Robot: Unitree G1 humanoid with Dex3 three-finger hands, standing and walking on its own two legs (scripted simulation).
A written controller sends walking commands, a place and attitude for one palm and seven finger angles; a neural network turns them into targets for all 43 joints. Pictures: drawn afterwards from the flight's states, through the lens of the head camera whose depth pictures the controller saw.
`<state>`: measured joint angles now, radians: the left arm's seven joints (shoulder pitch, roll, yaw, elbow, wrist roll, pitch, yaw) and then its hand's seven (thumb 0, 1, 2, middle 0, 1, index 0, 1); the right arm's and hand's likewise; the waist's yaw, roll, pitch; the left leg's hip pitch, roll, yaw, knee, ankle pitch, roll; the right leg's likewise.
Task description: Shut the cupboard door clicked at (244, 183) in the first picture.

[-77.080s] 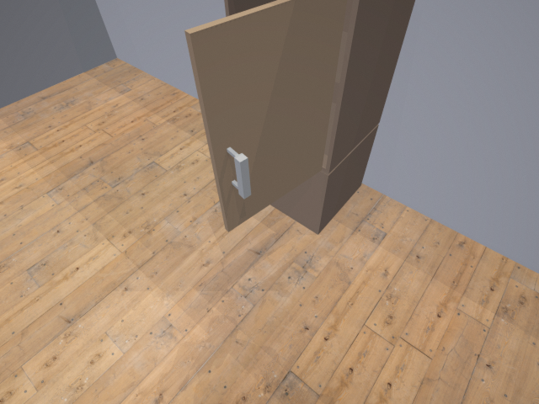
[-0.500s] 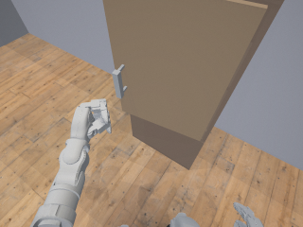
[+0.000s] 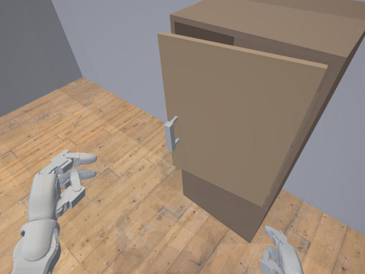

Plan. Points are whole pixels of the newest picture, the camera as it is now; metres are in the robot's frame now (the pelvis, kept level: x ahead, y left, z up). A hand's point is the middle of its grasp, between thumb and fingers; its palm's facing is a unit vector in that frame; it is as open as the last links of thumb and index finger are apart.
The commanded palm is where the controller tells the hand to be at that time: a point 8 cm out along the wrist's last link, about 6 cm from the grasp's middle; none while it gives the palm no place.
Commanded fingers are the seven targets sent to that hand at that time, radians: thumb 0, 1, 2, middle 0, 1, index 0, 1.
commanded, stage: draw the hand back to the body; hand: left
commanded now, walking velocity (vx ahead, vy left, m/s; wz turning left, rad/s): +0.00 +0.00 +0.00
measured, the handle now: (173, 133) +0.60 +0.12 -0.10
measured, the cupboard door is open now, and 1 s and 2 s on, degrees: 9 9 9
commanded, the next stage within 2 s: step back with the hand held close in 0.58 s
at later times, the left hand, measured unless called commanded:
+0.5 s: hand (36, 209) +0.17 +0.26 +0.15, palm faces +0.47 -0.79 -0.38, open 7.3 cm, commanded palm +0.12 +0.30 +0.18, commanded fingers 0.00 0.90 0.90 -0.20 -0.30 -0.20 -0.30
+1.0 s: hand (30, 214) +0.16 +0.27 +0.15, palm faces +0.39 -0.78 -0.49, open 7.4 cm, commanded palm +0.10 +0.31 +0.18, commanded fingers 0.00 0.90 0.90 -0.20 -0.30 -0.20 -0.30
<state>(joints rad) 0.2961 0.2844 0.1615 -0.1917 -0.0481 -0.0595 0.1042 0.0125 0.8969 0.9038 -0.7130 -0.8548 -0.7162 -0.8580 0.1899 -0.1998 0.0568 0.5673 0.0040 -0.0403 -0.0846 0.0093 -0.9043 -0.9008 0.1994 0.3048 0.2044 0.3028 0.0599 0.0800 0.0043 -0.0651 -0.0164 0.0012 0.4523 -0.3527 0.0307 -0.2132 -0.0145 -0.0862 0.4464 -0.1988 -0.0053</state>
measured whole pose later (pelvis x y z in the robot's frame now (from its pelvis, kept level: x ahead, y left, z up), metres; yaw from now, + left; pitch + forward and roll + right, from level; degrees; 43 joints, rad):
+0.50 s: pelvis -0.02 +0.00 +0.00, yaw -1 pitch -5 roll +0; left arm 0.44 0.31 0.32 -0.34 -0.04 -0.10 0.14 0.01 0.89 0.90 -0.22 -0.32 -0.23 -0.32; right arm 0.23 -0.22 0.01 0.66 -0.01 -0.13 -0.08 0.01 -0.90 -0.90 0.20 0.30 0.20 0.30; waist 0.07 0.07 0.04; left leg -0.02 -0.02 0.02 0.42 -0.31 0.03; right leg -0.17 -0.02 -0.07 0.41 -0.15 -0.01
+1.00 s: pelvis -0.04 +0.01 -0.01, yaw +0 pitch +0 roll +0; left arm 0.57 0.40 0.40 -0.50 -0.03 -0.17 0.15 0.01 0.89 0.90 -0.21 -0.30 -0.22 -0.30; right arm 0.22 -0.25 -0.02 0.59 0.00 -0.04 -0.08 0.01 -0.91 -0.90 0.20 0.30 0.20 0.30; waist -0.01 0.01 0.03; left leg -0.22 -0.05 0.02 0.56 -0.34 0.05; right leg -0.36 -0.05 -0.06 0.52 -0.16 0.01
